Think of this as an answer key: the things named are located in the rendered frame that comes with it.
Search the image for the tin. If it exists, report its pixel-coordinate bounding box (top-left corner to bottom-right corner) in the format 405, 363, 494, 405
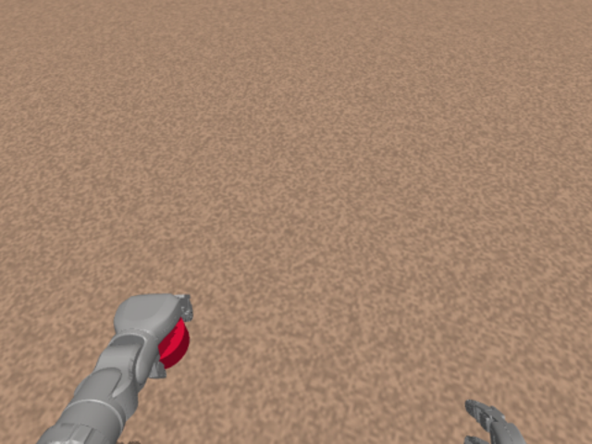
158, 317, 190, 369

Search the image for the left robot arm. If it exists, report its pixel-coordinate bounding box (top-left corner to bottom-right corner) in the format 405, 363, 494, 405
36, 329, 158, 444

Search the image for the left robot hand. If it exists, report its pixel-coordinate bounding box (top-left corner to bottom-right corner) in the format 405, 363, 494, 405
114, 293, 193, 379

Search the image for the right robot hand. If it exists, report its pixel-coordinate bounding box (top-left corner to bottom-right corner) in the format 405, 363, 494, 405
464, 400, 526, 444

